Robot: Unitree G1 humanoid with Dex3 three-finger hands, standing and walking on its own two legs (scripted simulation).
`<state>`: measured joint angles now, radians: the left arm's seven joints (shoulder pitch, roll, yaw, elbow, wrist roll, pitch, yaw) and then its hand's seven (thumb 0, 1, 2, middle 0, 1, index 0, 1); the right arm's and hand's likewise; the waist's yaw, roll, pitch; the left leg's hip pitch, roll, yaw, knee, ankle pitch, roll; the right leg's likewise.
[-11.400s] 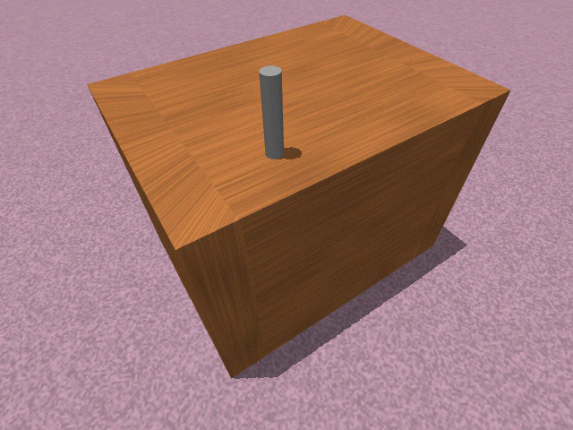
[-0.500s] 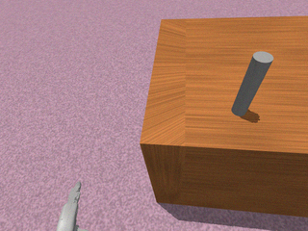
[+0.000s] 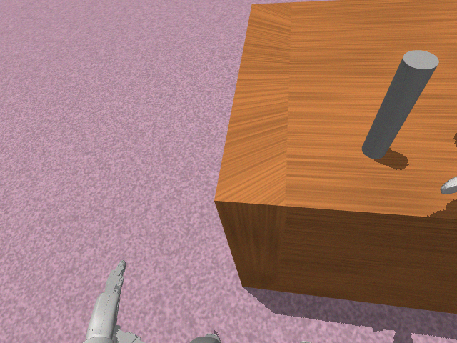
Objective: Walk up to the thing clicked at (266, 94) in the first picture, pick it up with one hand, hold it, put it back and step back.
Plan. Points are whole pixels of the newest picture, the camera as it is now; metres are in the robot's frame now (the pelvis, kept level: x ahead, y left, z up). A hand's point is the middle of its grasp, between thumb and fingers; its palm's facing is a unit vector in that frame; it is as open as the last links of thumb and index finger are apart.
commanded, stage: close in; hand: right
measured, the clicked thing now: (392, 113) +0.49 -0.21 +0.11
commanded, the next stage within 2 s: rest palm in 0.54 s
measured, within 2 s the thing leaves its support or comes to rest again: leaves its support in 1.90 s
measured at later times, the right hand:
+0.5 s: hand (398, 138) +0.47 -0.22 +0.08, palm faces +0.14 +0.99 +0.04, open 17.7 cm
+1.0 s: hand (379, 134) +0.48 -0.20 +0.07, palm faces +0.17 +0.99 +0.03, open 16.8 cm
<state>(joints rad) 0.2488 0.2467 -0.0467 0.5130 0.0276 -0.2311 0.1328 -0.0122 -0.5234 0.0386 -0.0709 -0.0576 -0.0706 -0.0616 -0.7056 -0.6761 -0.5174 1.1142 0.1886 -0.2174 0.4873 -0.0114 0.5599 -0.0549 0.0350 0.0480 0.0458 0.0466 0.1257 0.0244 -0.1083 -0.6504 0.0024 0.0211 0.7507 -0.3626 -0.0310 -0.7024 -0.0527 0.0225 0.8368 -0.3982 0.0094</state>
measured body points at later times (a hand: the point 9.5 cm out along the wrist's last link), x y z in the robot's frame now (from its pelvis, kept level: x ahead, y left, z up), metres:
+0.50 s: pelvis -0.01 +0.00 -0.02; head +0.07 -0.03 +0.42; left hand +0.13 +0.26 -0.05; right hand +0.45 -0.28 +0.08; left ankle -0.01 +0.14 -0.70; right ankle +0.00 -0.12 -0.70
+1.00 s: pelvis -0.02 +0.01 -0.02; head +0.07 -0.02 +0.42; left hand +0.12 +0.27 -0.05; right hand +0.46 -0.25 +0.07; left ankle -0.01 +0.14 -0.70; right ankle +0.00 -0.12 -0.70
